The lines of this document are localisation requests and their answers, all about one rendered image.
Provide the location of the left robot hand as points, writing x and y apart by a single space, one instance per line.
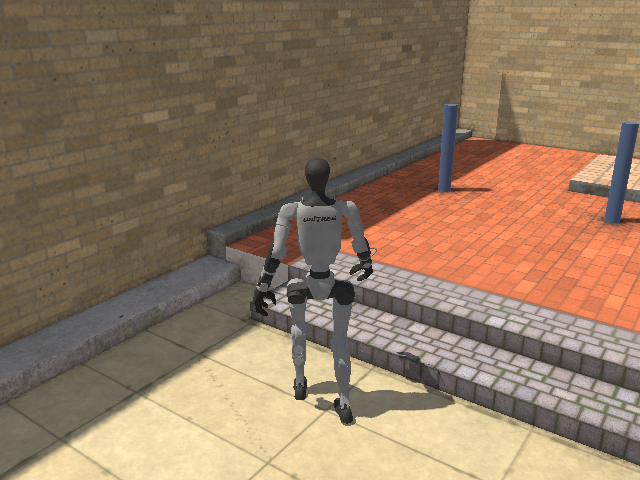
259 302

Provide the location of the robot right upper arm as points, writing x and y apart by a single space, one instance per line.
350 210

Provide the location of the robot thigh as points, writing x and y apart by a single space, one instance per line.
341 311
297 298

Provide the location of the robot right forearm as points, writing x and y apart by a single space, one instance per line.
365 257

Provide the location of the robot left thigh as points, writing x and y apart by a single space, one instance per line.
297 298

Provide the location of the robot left upper arm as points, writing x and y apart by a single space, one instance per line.
286 213

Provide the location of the robot left forearm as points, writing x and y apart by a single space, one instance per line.
268 272

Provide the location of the robot right thigh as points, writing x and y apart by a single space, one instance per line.
341 311

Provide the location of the right robot hand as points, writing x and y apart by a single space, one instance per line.
367 273

